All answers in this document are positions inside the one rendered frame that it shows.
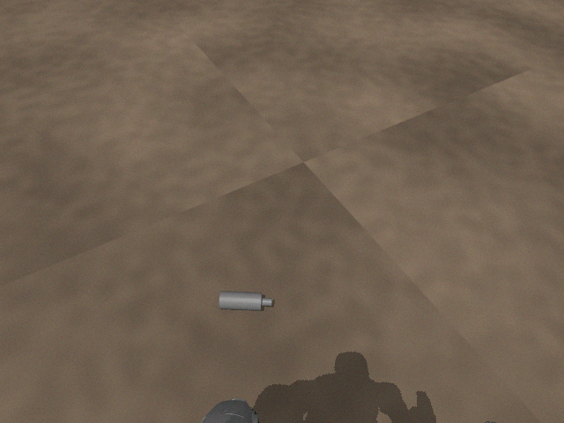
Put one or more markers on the bottle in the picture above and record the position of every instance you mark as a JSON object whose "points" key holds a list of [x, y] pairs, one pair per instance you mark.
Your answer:
{"points": [[242, 300]]}

